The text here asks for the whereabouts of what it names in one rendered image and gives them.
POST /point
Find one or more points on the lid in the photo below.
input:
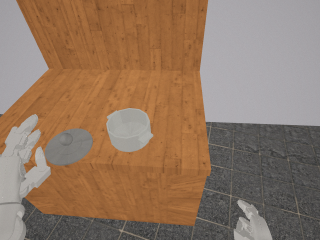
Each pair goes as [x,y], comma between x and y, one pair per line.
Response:
[62,155]

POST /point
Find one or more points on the table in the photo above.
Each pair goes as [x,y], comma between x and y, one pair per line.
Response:
[109,55]

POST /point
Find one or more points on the right robot hand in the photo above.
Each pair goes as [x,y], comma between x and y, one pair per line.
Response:
[256,229]

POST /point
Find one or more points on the pot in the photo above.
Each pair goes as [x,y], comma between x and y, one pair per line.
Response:
[129,129]

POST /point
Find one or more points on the left robot hand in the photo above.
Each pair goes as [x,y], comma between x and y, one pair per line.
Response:
[19,144]

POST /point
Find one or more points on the left robot forearm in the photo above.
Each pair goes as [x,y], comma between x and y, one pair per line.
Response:
[12,226]

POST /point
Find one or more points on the knob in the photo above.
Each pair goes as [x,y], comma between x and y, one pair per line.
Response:
[65,139]

